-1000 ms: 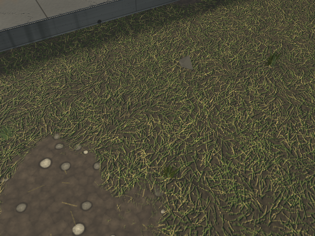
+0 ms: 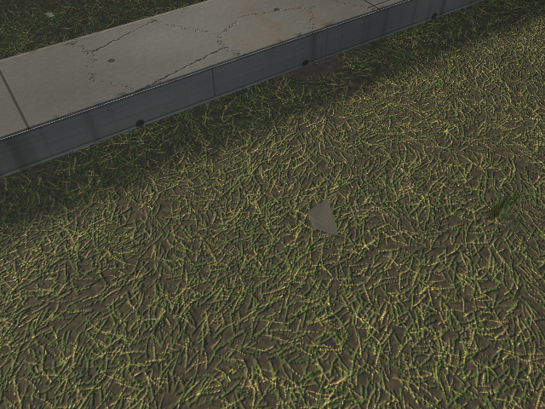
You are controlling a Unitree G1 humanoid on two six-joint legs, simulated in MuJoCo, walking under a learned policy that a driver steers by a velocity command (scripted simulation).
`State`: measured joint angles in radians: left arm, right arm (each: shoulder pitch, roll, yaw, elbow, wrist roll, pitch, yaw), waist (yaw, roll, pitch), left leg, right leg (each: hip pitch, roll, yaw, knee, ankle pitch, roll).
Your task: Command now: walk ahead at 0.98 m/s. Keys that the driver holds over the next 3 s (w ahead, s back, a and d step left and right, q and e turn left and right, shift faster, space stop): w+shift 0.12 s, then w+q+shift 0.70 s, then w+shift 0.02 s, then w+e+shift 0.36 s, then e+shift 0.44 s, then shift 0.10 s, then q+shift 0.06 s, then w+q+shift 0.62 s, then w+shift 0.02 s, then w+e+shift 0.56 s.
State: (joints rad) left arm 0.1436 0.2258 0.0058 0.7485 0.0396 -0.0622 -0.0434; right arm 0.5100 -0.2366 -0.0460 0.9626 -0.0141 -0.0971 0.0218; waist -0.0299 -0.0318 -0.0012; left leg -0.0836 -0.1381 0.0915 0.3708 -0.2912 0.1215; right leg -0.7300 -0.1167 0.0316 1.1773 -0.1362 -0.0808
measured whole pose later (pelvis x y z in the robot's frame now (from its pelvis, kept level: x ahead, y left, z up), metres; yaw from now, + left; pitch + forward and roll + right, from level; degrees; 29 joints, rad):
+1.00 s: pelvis +0.91 +0.16 +0.00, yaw +34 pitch +1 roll +1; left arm 0.03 0.24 -0.02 0.65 0.03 -0.07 -0.03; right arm 0.45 -0.28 -0.06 0.89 0.00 -0.11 0.02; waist -0.08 -0.02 0.04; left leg 0.07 -0.20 -0.09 0.22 -0.29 0.18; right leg -0.74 -0.16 0.00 0.73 0.08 -0.02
